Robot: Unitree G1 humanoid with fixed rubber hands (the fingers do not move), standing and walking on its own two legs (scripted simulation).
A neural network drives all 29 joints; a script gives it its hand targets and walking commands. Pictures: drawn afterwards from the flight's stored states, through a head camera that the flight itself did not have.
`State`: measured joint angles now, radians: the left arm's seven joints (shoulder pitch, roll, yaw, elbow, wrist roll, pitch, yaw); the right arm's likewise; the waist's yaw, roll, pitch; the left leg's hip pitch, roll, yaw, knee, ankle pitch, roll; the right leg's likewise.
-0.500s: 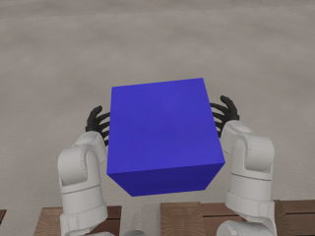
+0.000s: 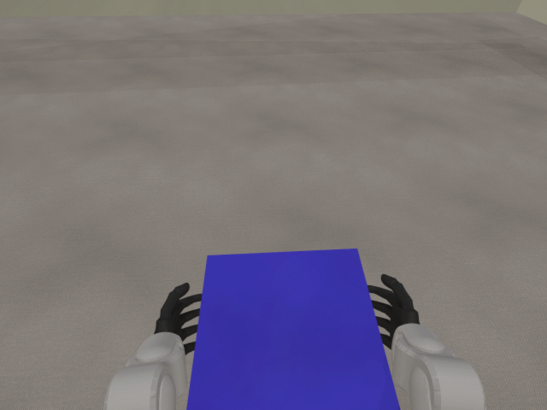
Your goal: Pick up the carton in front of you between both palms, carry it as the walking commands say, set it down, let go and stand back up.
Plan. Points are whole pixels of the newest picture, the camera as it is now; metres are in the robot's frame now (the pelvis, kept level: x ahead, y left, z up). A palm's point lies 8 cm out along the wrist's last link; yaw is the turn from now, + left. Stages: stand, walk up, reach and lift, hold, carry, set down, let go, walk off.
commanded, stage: carry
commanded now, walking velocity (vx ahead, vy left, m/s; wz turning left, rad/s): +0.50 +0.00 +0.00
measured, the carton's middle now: (287, 359) +0.23 -0.01 -0.02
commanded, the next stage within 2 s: none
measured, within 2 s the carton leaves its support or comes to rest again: neither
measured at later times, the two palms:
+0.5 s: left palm (200, 161) +0.59 +0.14 +0.07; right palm (343, 148) +0.63 -0.15 +0.07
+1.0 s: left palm (214, 89) +0.95 +0.14 +0.06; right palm (321, 86) +0.95 -0.15 +0.07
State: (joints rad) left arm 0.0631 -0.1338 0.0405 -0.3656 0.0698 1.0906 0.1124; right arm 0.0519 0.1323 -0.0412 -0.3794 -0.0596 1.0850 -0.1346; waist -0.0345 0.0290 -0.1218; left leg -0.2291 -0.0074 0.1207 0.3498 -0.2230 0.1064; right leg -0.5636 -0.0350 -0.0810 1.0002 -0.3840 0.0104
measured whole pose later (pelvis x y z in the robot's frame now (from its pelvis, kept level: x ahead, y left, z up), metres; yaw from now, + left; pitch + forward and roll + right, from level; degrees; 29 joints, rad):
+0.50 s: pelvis +0.30 -0.04 -0.03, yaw +4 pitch +2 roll +0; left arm -0.36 -0.09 0.20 -0.09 -0.02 1.03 0.17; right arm -0.39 0.12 -0.20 -0.10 -0.03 1.03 -0.17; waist 0.05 0.02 -0.02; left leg -0.54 0.03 0.02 1.21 -0.38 0.07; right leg -0.40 0.04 -0.21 0.56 -0.21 -0.15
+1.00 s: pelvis +0.63 +0.00 -0.02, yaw -1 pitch +5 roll +1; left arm -0.35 -0.12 0.25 -0.18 0.01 1.04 0.14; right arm -0.41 0.16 -0.20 -0.15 -0.05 1.04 -0.17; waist -0.03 -0.02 0.01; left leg -0.44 -0.03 0.22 0.49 -0.15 0.11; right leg -0.35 0.01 -0.03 1.19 -0.43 -0.04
